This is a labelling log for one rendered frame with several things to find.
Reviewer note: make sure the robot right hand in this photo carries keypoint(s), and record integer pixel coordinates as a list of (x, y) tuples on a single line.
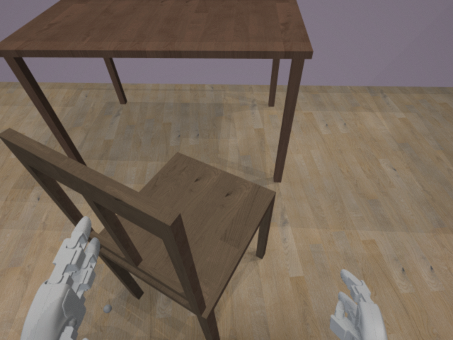
[(365, 321)]

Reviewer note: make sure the robot left hand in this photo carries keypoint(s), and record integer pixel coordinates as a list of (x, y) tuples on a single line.
[(61, 297)]

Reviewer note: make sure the table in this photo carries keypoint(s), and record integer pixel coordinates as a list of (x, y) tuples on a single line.
[(216, 29)]

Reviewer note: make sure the chair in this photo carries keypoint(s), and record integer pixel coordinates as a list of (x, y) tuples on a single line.
[(183, 234)]

